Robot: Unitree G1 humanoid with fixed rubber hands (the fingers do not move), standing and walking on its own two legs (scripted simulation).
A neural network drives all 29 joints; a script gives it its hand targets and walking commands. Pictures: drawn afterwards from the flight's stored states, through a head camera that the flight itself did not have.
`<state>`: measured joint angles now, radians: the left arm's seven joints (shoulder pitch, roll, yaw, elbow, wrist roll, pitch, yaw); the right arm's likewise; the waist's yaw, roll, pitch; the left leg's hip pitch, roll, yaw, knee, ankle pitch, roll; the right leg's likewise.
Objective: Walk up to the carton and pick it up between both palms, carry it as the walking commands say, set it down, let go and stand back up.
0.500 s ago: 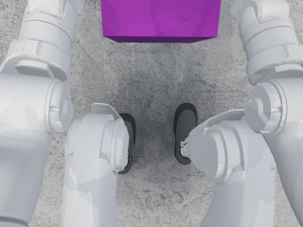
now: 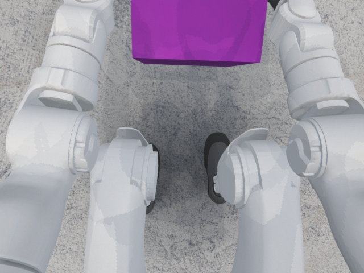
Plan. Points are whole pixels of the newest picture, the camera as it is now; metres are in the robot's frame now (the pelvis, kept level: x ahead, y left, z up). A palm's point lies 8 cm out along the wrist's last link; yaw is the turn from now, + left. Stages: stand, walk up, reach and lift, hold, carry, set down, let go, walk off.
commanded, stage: reach and lift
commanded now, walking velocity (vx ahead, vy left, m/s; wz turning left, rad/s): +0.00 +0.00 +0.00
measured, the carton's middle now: out of the picture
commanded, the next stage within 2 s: none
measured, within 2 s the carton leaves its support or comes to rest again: neither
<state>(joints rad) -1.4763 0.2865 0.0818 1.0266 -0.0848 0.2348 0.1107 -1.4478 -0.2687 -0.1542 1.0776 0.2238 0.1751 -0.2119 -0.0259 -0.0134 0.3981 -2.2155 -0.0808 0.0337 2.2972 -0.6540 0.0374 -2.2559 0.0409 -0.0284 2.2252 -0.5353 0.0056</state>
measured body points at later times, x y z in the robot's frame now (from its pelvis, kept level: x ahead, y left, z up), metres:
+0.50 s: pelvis +0.00 +0.00 +0.03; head +0.35 +0.01 +0.31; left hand +0.58 +0.14 -0.09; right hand +0.55 -0.16 -0.10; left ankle +0.09 +0.10 -0.32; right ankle +0.12 -0.11 -0.32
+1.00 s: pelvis +0.00 +0.00 +0.08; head +0.32 +0.00 +0.40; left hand +0.56 +0.13 -0.02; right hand +0.53 -0.16 -0.02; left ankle +0.09 +0.10 -0.32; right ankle +0.12 -0.11 -0.32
